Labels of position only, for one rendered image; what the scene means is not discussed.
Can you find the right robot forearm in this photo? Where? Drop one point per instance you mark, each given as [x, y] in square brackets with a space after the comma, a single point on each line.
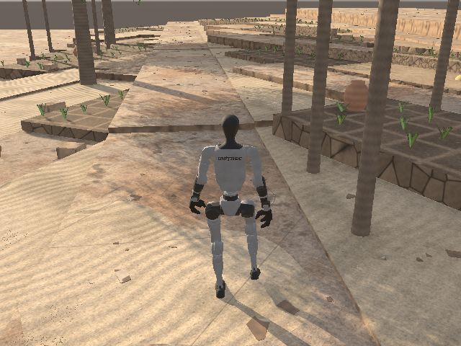
[263, 196]

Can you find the left robot forearm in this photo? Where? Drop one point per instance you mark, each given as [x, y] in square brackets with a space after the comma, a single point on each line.
[196, 192]

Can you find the robot right hand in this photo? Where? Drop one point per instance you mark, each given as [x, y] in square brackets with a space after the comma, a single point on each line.
[267, 218]

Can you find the robot right shin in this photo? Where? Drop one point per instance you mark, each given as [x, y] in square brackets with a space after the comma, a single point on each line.
[253, 247]

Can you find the humanoid robot torso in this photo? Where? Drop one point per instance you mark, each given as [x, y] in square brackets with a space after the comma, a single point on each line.
[230, 174]

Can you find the robot left hand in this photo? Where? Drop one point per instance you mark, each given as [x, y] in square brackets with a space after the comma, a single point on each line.
[192, 205]

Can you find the right robot upper arm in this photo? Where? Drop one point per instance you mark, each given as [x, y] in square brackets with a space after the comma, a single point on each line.
[253, 153]

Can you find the left robot upper arm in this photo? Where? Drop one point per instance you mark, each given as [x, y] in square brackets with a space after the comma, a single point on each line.
[204, 163]

